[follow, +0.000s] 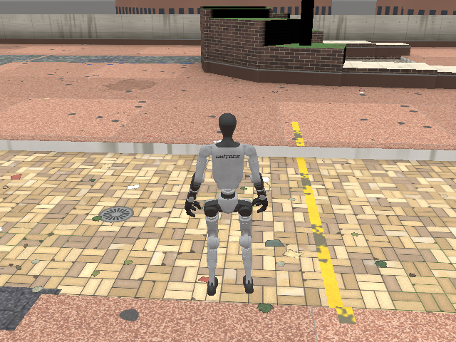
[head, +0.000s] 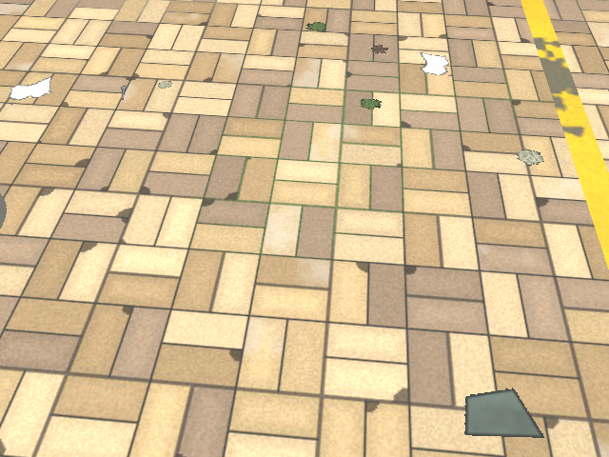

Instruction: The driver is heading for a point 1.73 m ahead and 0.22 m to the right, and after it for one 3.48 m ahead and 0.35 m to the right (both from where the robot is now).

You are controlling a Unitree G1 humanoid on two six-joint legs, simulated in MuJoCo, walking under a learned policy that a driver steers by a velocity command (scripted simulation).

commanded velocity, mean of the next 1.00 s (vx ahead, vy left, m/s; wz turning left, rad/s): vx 0.01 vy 0.00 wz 0.01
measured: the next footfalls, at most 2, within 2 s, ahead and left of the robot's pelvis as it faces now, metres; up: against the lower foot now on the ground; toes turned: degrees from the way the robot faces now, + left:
left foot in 1.60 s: +0.42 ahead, +0.09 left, +0.00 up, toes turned +1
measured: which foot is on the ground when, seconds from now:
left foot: down 0.00-1.00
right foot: down 0.00-1.00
